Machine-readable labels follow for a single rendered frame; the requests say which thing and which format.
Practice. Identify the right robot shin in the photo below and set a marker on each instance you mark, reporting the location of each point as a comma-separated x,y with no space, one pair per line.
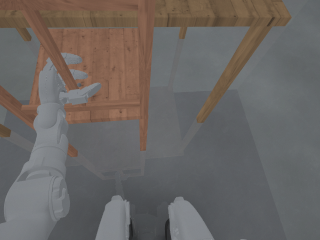
175,233

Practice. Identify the robot right thigh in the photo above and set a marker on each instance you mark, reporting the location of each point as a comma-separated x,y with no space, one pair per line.
183,215

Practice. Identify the robot left hand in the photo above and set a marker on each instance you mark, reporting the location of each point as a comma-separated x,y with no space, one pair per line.
50,84

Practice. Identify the robot left forearm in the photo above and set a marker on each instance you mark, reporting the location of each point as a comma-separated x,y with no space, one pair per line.
50,150

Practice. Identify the chair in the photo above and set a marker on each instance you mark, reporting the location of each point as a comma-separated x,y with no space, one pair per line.
118,58

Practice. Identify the table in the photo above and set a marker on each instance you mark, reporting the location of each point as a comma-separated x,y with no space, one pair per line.
259,15

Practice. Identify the left robot upper arm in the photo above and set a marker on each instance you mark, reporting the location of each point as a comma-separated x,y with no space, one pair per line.
33,208

